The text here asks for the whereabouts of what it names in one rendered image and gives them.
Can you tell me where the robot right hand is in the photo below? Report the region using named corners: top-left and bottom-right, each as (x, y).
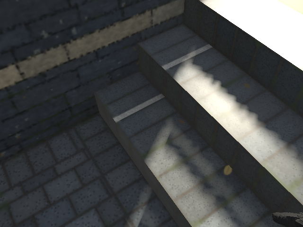
top-left (272, 212), bottom-right (303, 227)

